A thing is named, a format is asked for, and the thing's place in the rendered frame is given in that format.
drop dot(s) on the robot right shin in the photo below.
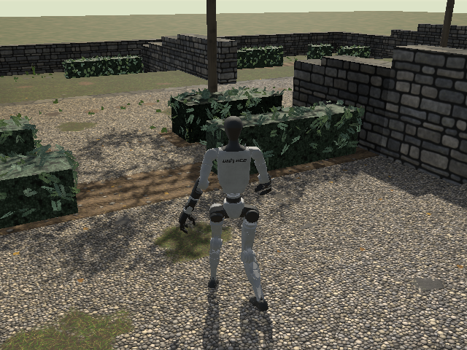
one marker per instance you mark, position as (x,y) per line
(253,274)

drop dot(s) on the left robot forearm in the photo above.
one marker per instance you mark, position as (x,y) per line
(193,199)

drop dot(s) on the robot left hand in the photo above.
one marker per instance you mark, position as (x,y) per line
(182,221)

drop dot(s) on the robot right hand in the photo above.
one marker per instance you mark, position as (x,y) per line
(260,187)

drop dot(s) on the robot right upper arm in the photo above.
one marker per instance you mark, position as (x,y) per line
(260,164)

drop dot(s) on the robot left upper arm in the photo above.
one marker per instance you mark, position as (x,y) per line
(206,167)

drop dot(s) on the right robot forearm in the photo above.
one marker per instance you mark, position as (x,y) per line
(267,185)

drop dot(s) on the left robot thigh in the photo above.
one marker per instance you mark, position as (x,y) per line
(216,214)

